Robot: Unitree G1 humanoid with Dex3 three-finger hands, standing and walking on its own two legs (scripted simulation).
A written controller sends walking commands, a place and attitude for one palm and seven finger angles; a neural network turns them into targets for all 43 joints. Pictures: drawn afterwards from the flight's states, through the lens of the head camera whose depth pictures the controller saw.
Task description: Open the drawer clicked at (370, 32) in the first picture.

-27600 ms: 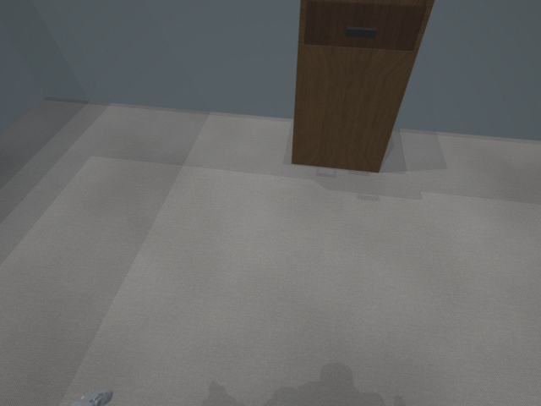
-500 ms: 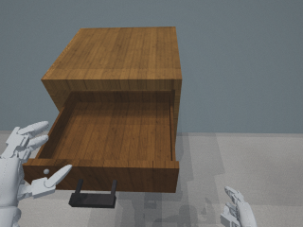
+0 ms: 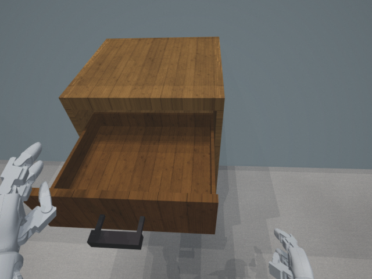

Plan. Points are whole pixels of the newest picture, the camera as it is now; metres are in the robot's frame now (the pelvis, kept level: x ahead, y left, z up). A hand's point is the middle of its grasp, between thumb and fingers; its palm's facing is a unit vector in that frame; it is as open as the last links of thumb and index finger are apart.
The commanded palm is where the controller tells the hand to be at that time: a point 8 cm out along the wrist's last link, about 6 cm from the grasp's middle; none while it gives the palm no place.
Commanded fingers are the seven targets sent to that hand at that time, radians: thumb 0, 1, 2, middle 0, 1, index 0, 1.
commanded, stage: step back with the hand held close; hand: left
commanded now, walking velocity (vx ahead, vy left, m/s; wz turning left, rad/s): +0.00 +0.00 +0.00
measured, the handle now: (118, 229) +0.23 +0.19 -0.02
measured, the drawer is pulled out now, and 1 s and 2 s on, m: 0.30 0.30 0.30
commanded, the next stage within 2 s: stop stepping back and stand still in 1.40 s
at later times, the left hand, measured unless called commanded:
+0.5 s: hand (28, 231) +0.15 +0.26 +0.15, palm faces +0.29 -0.82 -0.50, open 7.4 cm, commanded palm +0.08 +0.30 +0.18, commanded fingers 0.00 0.90 0.90 -0.20 -0.30 -0.20 -0.30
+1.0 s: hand out of the picture +0.11 +0.28 +0.16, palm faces +0.35 -0.82 -0.45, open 7.4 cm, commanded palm +0.04 +0.32 +0.18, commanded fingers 0.00 0.90 0.90 -0.20 -0.30 -0.20 -0.30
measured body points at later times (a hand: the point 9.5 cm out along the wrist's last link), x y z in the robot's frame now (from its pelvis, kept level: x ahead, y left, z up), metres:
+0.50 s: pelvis -0.04 +0.02 -0.01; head -0.01 +0.03 +0.44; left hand +0.12 +0.30 +0.18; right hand +0.14 -0.22 -0.09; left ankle +0.01 +0.11 -0.74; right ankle -0.06 -0.09 -0.74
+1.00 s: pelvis -0.09 +0.04 -0.01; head -0.06 +0.07 +0.44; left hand +0.08 +0.32 +0.18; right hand +0.08 -0.20 -0.08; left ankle +0.01 +0.12 -0.74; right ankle -0.12 -0.09 -0.71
